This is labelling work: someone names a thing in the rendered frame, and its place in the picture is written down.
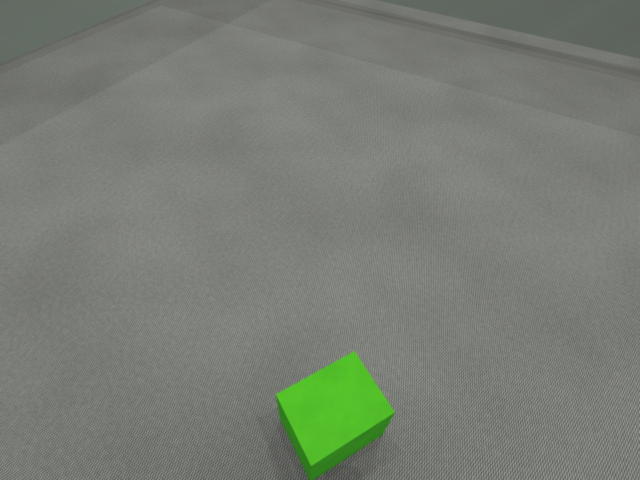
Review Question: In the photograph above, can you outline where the carton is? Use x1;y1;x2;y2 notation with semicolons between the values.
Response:
276;351;395;480

